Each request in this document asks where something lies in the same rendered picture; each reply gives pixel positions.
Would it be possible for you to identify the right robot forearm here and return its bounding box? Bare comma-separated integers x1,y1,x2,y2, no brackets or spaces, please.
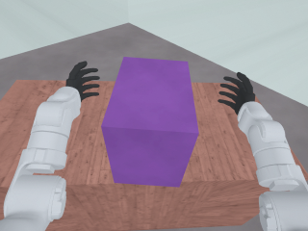
237,101,308,193

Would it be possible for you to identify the carton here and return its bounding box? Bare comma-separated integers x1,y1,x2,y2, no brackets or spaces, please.
101,57,199,188

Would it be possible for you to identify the robot left upper arm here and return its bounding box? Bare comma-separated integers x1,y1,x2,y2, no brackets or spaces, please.
0,174,66,231

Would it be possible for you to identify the left robot forearm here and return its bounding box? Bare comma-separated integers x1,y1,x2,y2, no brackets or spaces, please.
3,87,81,217

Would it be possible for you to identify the robot right hand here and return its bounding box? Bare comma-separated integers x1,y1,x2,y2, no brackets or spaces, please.
218,72,255,115

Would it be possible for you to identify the robot left hand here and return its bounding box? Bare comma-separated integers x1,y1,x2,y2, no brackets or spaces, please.
65,61,100,102

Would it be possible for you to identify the robot right upper arm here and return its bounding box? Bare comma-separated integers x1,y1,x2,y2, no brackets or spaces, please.
259,191,308,231

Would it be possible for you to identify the pedestal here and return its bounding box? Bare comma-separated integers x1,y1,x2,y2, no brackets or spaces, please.
0,80,308,231

